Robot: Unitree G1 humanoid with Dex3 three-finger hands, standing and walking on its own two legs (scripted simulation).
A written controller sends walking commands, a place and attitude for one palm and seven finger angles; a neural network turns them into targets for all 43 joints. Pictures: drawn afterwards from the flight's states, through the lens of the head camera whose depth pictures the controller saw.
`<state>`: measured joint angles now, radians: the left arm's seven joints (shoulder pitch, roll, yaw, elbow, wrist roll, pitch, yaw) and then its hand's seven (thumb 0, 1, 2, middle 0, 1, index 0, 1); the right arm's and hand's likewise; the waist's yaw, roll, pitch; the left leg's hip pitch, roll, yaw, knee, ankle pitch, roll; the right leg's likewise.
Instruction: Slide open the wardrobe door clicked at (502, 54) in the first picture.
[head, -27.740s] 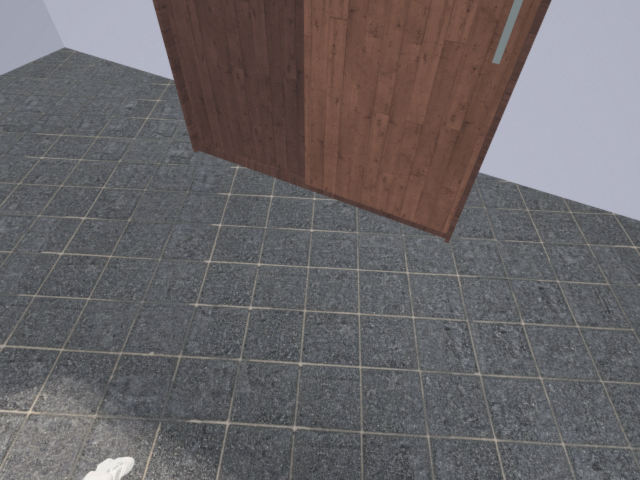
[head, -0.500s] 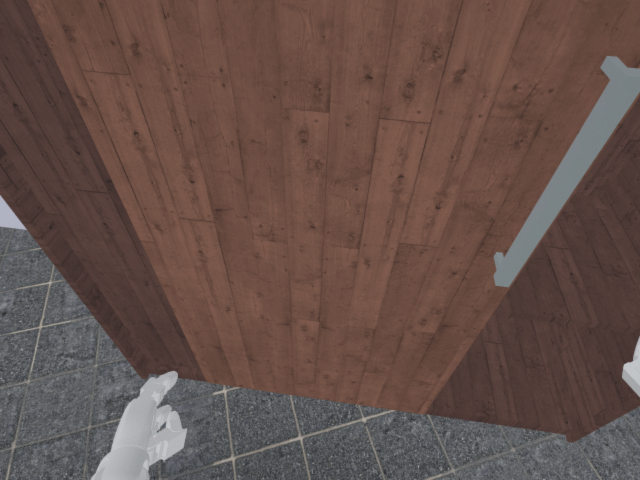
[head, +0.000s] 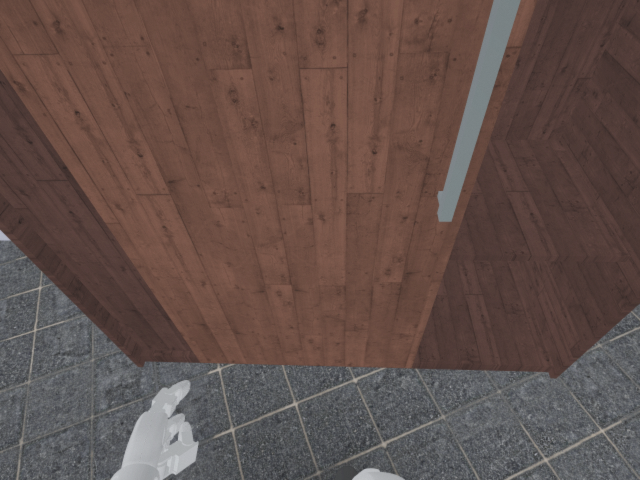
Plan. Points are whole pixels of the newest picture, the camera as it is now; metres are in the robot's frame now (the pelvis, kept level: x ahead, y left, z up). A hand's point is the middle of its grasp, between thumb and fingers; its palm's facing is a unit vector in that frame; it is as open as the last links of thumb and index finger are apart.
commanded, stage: step back with the hand held close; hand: right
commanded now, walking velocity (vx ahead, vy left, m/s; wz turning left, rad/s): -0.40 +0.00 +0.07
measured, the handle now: (466, 123) +0.52 -0.19 +0.18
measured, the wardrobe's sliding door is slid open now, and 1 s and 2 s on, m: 0.44 0.44 0.44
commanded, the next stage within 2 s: stop stepping back and stand still in 0.16 s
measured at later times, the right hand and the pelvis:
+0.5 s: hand out of the picture +0.10 -0.31 +0.19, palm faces +0.35 +0.89 -0.29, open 7.5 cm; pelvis -0.13 -0.06 +0.02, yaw +3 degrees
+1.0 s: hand out of the picture -0.01 -0.39 +0.20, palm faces +0.29 +0.78 -0.56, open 7.4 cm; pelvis -0.23 -0.15 +0.00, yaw +7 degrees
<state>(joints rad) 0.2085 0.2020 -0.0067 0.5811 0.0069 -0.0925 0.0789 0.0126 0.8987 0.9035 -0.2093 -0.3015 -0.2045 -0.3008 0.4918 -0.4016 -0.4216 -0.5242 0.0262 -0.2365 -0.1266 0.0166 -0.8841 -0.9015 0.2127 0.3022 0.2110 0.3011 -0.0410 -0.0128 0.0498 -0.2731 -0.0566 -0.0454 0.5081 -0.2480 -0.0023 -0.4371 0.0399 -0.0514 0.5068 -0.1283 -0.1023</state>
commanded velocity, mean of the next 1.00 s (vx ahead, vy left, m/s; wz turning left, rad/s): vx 0.06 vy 0.12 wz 0.03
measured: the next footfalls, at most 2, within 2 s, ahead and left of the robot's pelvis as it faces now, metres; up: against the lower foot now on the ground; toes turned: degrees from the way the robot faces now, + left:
right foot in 0.30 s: +0.10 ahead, -0.07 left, +0.00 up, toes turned +3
left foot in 0.56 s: -0.19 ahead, +0.03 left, +0.00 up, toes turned +13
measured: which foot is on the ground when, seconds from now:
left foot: down 0.00-0.30, up 0.32-0.54, down 0.56-0.70, up 0.72-0.98, down 1.00-1.00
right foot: down 0.00-0.20, up 0.22-0.28, down 0.30-0.50, up 0.52-0.68, down 0.70-0.96, up 0.98-1.00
